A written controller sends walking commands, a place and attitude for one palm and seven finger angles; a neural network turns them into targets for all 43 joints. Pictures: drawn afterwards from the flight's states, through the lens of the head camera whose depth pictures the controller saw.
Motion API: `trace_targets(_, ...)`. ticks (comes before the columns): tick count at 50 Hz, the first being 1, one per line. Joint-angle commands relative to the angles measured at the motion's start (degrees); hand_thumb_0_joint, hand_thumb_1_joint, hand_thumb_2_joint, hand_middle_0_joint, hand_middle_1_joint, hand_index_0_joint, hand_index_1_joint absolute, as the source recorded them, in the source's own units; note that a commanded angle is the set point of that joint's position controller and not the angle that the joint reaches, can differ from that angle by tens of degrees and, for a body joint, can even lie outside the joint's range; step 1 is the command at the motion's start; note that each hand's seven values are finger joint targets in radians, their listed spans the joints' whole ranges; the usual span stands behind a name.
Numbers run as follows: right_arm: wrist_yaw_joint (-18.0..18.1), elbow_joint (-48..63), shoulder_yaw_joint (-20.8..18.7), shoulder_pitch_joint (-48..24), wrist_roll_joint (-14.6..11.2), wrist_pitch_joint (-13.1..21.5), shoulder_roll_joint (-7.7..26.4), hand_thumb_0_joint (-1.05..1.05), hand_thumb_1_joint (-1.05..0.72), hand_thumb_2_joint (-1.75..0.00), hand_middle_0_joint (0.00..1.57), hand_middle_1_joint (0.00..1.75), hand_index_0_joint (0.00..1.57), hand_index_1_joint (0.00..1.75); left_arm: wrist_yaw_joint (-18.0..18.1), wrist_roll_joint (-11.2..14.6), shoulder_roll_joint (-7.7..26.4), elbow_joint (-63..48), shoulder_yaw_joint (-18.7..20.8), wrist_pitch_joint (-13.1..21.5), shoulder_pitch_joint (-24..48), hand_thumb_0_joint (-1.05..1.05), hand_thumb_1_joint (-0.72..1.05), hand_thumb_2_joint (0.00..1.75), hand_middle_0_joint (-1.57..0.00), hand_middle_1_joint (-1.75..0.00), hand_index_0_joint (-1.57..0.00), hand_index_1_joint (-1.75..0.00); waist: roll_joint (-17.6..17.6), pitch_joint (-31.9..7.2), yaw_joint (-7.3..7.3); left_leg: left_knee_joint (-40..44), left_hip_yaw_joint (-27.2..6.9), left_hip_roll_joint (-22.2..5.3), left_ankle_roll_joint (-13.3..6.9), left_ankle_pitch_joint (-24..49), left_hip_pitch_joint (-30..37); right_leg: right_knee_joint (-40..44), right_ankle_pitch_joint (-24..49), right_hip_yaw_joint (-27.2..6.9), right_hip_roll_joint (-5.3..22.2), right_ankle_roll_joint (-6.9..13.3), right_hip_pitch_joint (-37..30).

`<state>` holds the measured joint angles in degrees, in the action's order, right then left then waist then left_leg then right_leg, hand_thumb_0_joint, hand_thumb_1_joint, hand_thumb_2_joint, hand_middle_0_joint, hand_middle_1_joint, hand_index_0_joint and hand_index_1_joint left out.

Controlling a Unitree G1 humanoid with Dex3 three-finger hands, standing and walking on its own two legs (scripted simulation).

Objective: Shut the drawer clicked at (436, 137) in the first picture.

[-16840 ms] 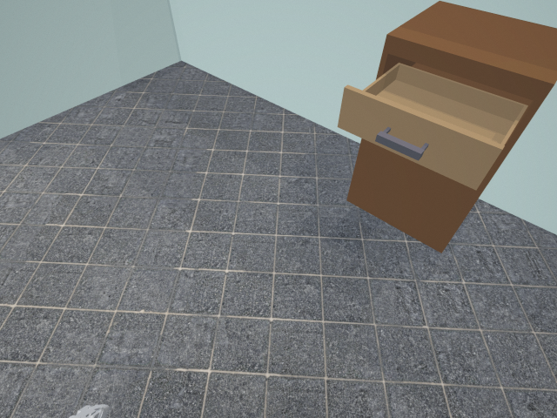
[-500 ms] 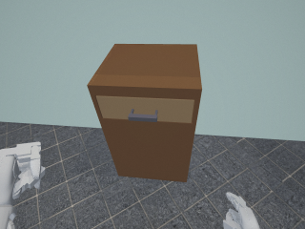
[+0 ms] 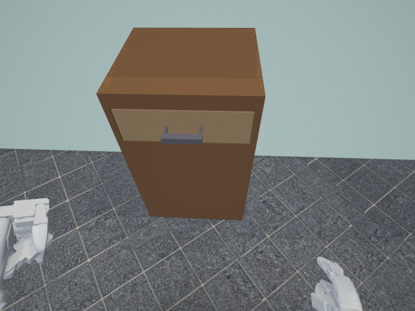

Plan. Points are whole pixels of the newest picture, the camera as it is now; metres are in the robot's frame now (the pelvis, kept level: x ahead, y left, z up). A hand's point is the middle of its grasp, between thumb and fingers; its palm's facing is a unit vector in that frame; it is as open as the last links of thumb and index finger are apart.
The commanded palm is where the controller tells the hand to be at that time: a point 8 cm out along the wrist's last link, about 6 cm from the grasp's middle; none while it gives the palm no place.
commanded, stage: step back with the hand held close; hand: left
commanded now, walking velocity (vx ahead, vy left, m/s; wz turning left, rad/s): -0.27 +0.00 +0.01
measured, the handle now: (182, 134) +0.64 +0.13 -0.10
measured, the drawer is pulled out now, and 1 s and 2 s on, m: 0.00 0.00 0.00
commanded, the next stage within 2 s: stop stepping back and stand still in 1.36 s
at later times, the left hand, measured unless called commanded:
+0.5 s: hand (4, 287) +0.13 +0.25 +0.15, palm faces +0.32 -0.80 -0.50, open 3.3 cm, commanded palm +0.06 +0.29 +0.17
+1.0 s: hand out of the picture +0.09 +0.23 +0.16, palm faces +0.27 -0.84 -0.48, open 3.3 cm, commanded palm +0.02 +0.28 +0.17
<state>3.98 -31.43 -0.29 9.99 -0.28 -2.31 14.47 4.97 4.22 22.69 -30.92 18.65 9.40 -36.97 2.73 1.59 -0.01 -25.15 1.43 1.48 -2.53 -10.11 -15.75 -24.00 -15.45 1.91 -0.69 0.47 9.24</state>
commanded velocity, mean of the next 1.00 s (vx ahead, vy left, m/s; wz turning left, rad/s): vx -0.34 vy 0.00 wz -0.03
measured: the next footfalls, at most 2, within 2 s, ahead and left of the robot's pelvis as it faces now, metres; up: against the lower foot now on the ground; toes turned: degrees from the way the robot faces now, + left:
right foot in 0.88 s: -0.14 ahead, -0.10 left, +0.00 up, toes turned +4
left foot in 1.60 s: -0.14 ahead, +0.14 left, +0.00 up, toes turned -1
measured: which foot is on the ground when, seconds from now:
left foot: down 0.00-1.00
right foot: down 0.00-0.70, up 0.72-0.86, down 0.88-1.00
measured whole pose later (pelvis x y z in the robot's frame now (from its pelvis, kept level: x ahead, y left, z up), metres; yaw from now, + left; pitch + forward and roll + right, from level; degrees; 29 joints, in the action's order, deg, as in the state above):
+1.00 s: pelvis -0.11 +0.00 -0.01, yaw +0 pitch +4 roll -3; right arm 2.3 -34.8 0.4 6.2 0.6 2.2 11.5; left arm 5.9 3.8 25.5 -37.3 21.8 15.7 -35.9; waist 0.7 1.7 -0.9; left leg -23.7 -0.4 -1.4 -2.2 1.3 -29.3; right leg -24.1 -18.5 -2.2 -6.5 0.8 9.5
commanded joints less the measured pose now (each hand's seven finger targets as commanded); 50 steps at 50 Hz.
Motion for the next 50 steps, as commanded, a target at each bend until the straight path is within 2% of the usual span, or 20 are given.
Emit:
trace_targets(1, 0.94, 9.93, -2.57, -5.44, -0.38, 2.29, 5.53, 0.0, -0.9, -0.9, 0.2, 0.3, 0.2, 0.3, 2.44, 0.89, 9.67, -12.34, 9.22, 3.92, -0.89, 0.0, 0.9, 0.9, -1.4, -1.6, -1.4, -1.6, -1.17, -11.05, -0.51, 0.72, -4.87, -5.66, -1.3, 20.49, 6.91, 0.62, 19.07, -2.08, 2.57, -1.93, 0.17)
trace_targets(4, 1.06, 9.83, -2.76, -5.31, -0.41, 2.49, 5.82, 0.0, -0.9, -0.9, 0.2, 0.3, 0.2, 0.3, 2.77, 0.81, 9.49, -12.07, 8.85, 4.08, -1.02, 0.0, 0.9, 0.9, -1.4, -1.6, -1.4, -1.6, -0.52, -9.72, -0.14, 1.81, -5.59, -5.63, -1.17, 14.86, 4.45, 1.12, 15.3, -2.3, 2.38, -1.75, 1.07)
trace_targets(11, 1.27, 10.15, -2.73, -5.4, -0.31, 3.85, 6.3, 0.0, -0.9, -0.9, 0.2, 0.3, 0.2, 0.3, 3.52, 0.1, 9.7, -13.07, 9.34, 5.6, -0.88, 0.0, 0.9, 0.9, -1.4, -1.6, -1.4, -1.6, 0.73, -6.8, 0.34, 6.79, -8.59, -6.56, -1.93, -6.97, -6.51, 0.41, 4.89, -3.18, 1.34, -1.3, -0.96)
trace_targets(17, 1.37, 10.36, -2.9, -4.99, -0.06, 5.47, 6.79, 0.0, -0.9, -0.9, 0.2, 0.3, 0.2, 0.3, 3.7, -0.84, 9.44, -13.95, 10.0, 6.85, -0.68, 0.0, 0.9, 0.9, -1.4, -1.6, -1.4, -1.6, 2.75, -5.75, 0.38, 9.28, -11.04, -8.04, -2.81, -18.38, -15.02, -2.69, 0.37, -3.65, 0.1, -1.15, -4.32)
trace_targets(22, 1.43, 9.68, -3.07, -4.37, 0.38, 6.73, 6.83, 0.0, -0.9, -0.9, 0.2, 0.3, 0.2, 0.3, 3.92, -1.39, 9.2, -14.7, 10.07, 7.28, 0.02, 0.0, 0.9, 0.9, -1.4, -1.6, -1.4, -1.6, 2.55, -5.86, 0.3, 8.44, -11.29, -8.03, -2.59, -21.33, -17.16, -2.72, -3.94, -4.64, 0.29, -0.54, -3.89)
trace_targets(28, 1.22, 7.4, -3.33, -3.5, 0.71, 7.08, 6.31, 0.0, -0.9, -0.9, 0.2, 0.3, 0.2, 0.3, 4.81, -1.04, 10.28, -16.07, 9.94, 7.91, 2.08, 0.0, 0.9, 0.9, -1.4, -1.6, -1.4, -1.6, -2.79, -6.67, 1.23, -2.39, -7.26, -4.39, -0.11, -12.16, -5.72, 4.91, -5.71, -7.78, 5.17, 1.25, 8.9)
trace_targets(30, 1.27, 6.88, -3.13, -3.5, 0.66, 6.98, 6.16, 0.0, -0.9, -0.9, 0.2, 0.3, 0.2, 0.3, 5.1, -0.98, 9.66, -16.06, 8.79, 8.26, 2.25, 0.0, 0.9, 0.9, -1.4, -1.6, -1.4, -1.6, -2.05, -6.38, 1.49, -3.99, -7.2, -4.0, 0.24, -9.49, -2.84, 5.11, -3.72, -7.06, 5.88, 1.81, 11.95)
trace_targets(32, 1.48, 6.74, -3.15, -3.94, 0.63, 6.98, 6.34, 0.0, -0.9, -0.9, 0.2, 0.3, 0.2, 0.3, 5.24, -0.99, 10.18, -16.01, 9.3, 8.71, 1.85, 0.0, 0.9, 0.9, -1.4, -1.6, -1.4, -1.6, 0.01, -6.46, 1.51, -1.2, -8.87, -5.16, -0.08, -9.86, -3.83, 3.38, -3.05, -5.44, 4.03, 1.11, 10.76)
trace_targets(33, 1.7, 6.96, -3.17, -4.7, 0.7, 7.19, 6.63, 0.0, -0.9, -0.9, 0.2, 0.3, 0.2, 0.3, 5.21, -1.07, 10.83, -16.55, 10.03, 8.82, 1.73, 0.0, 0.9, 0.9, -1.4, -1.6, -1.4, -1.6, 2.65, -6.08, 1.49, 3.32, -11.19, -7.07, -0.69, -11.62, -6.56, 1.02, -2.65, -4.28, 1.76, 0.28, 7.86)
trace_targets(35, 1.78, 7.86, -3.03, -5.72, 0.86, 7.43, 7.34, 0.0, -0.9, -0.9, 0.2, 0.3, 0.2, 0.3, 4.56, -1.84, 9.95, -15.27, 10.71, 8.98, 0.42, 0.0, 0.9, 0.9, -1.4, -1.6, -1.4, -1.6, 9.86, -6.46, 0.74, 16.17, -19.07, -13.51, -4.08, -24.33, -20.8, -12.48, -0.8, -2.14, -4.11, -1.2, -5.97)
trace_targets(36, 1.87, 8.23, -3.21, -6.16, 1.28, 7.54, 7.33, 0.0, -0.9, -0.9, 0.2, 0.3, 0.2, 0.3, 4.26, -2.19, 10.25, -15.96, 11.5, 8.94, 1.31, 0.0, 0.9, 0.9, -1.4, -1.6, -1.4, -1.6, 11.22, -6.69, 0.15, 18.48, -22.15, -15.94, -5.72, -28.21, -25.83, -17.74, -0.28, -2.89, -5.05, -1.13, -9.7)
trace_targets(39, 1.09, 8.17, -3.51, -5.42, 1.45, 8.18, 6.31, 0.0, -0.9, -0.9, 0.2, 0.3, 0.2, 0.3, 3.61, -1.83, 10.66, -16.23, 12.29, 8.56, -0.92, 0.0, 0.9, 0.9, -1.4, -1.6, -1.4, -1.6, 6.22, -8.76, -0.14, 15.81, -21.04, -16.18, -6.23, -22.76, -21.42, -17.8, -5.88, -4.35, -5.14, -0.49, -6.6)
trace_targets(41, 0.23, 7.16, -3.47, -4.35, 1.64, 8.54, 6.25, 0.0, -0.9, -0.9, 0.2, 0.3, 0.2, 0.3, 3.02, -0.78, 9.88, -16.86, 11.45, 8.64, -3.01, 0.0, 0.9, 0.9, -1.4, -1.6, -1.4, -1.6, 6.89, -9.33, -0.09, 14.62, -18.88, -14.55, -4.91, -17.92, -15.36, -10.62, -8.61, -3.47, -4.92, 0.17, -3.65)
trace_targets(42, -0.15, 6.23, -3.35, -3.98, 1.8, 8.59, 6.04, 0.0, -0.9, -0.9, 0.2, 0.3, 0.2, 0.3, 2.82, -0.21, 10.24, -17.27, 11.47, 8.96, -3.43, 0.0, 0.9, 0.9, -1.4, -1.6, -1.4, -1.6, 6.81, -10.35, -0.12, 12.68, -17.96, -13.96, -3.94, -12.09, -10.36, -4.55, -7.25, -3.92, -3.8, 0.42, -1.75)
trace_targets(43, -0.45, 5.43, -3.28, -3.34, 1.89, 8.5, 5.92, 0.0, -0.9, -0.9, 0.2, 0.3, 0.2, 0.3, 2.81, -0.07, 10.49, -18.0, 11.48, 9.17, -3.48, 0.0, 0.9, 0.9, -1.4, -1.6, -1.4, -1.6, 6.78, -11.62, 0.04, 9.32, -15.51, -12.54, -3.04, -3.12, -5.69, 0.25, -1.57, -4.99, -2.51, 0.22, -0.71)
trace_targets(45, -0.74, 3.65, -3.07, -2.84, 1.65, 7.83, 5.43, 0.0, -0.9, -0.9, 0.2, 0.3, 0.2, 0.3, 2.35, 0.35, 11.41, -17.93, 11.25, 10.55, -0.52, 0.0, 0.9, 0.9, -1.4, -1.6, -1.4, -1.6, 2.73, -14.68, 0.15, 2.29, -9.25, -9.67, -1.03, 16.18, 7.13, 4.81, 8.89, -5.99, 0.0, -0.79, 5.11)
trace_targets(46, -0.83, 3.54, -3.09, -2.16, 1.37, 7.15, 4.72, 0.0, -0.9, -0.9, 0.2, 0.3, 0.2, 0.3, 2.49, 0.42, 11.61, -18.45, 11.16, 10.96, 1.11, 0.0, 0.9, 0.9, -1.4, -1.6, -1.4, -1.6, 1.66, -18.36, 0.73, -1.12, -5.64, -8.26, -0.56, 26.86, 14.34, 4.68, 19.11, -6.21, 0.91, -2.21, 7.03)
trace_targets(47, -0.77, 3.92, -3.32, -2.4, 0.45, 7.0, 4.82, 0.0, -0.9, -0.9, 0.2, 0.3, 0.2, 0.3, 2.45, 0.49, 11.22, -18.84, 9.84, 10.96, 2.67, 0.0, 0.9, 0.9, -1.4, -1.6, -1.4, -1.6, -2.1, -21.57, 1.08, -3.81, -3.32, -7.27, -0.65, 31.36, 18.33, 3.47, 28.47, -5.44, 0.92, -5.38, 6.95)
trace_targets(48, -0.54, 4.67, -3.39, -3.84, -0.21, 7.06, 4.86, 0.0, -0.9, -0.9, 0.2, 0.3, 0.2, 0.3, 2.55, 0.53, 12.52, -18.94, 10.46, 10.54, 2.58, 0.0, 0.9, 0.9, -1.4, -1.6, -1.4, -1.6, -5.78, -22.43, 0.84, -4.46, -2.51, -6.94, -0.74, 28.61, 19.54, 2.29, 32.34, -4.65, 1.12, -7.24, 7.28)
trace_targets(50, -0.2, 6.6, -3.29, -5.35, -0.53, 6.3, 5.5, 0.0, -0.9, -0.9, 0.2, 0.3, 0.2, 0.3, 2.26, 0.86, 11.99, -15.95, 10.68, 9.48, -0.47, 0.0, 0.9, 0.9, -1.4, -1.6, -1.4, -1.6, -2.04, -18.51, 0.73, -3.18, -3.27, -6.91, -1.25, 22.9, 16.51, 1.22, 24.75, -3.77, 0.78, -6.76, 9.34)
